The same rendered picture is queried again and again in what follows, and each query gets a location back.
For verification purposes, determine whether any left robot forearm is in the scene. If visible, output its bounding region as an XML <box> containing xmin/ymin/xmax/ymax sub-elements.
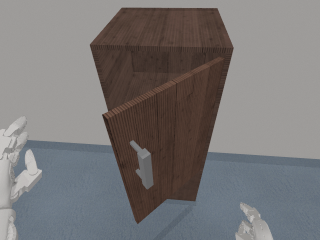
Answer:
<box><xmin>0</xmin><ymin>207</ymin><xmax>19</xmax><ymax>240</ymax></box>

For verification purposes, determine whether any cupboard door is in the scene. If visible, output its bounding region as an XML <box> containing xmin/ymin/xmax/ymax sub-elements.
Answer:
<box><xmin>102</xmin><ymin>56</ymin><xmax>225</xmax><ymax>224</ymax></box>

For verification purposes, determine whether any handle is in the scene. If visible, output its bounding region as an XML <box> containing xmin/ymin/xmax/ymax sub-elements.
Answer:
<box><xmin>129</xmin><ymin>140</ymin><xmax>154</xmax><ymax>190</ymax></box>

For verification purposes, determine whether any robot right hand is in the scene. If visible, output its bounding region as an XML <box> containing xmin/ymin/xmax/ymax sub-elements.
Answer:
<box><xmin>235</xmin><ymin>202</ymin><xmax>274</xmax><ymax>240</ymax></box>

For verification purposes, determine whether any robot left hand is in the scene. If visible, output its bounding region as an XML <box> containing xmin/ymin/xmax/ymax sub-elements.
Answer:
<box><xmin>0</xmin><ymin>116</ymin><xmax>42</xmax><ymax>208</ymax></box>

